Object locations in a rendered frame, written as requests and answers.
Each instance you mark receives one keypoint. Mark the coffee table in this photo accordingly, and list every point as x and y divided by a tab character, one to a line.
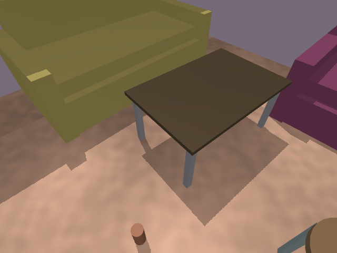
199	101

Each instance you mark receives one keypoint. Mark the stool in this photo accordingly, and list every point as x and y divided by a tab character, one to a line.
319	238

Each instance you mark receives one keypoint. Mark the armchair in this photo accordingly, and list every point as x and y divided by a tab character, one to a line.
309	104

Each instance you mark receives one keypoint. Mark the sofa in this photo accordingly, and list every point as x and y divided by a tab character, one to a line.
75	58

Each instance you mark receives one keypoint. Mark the can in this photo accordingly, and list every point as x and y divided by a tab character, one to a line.
138	233

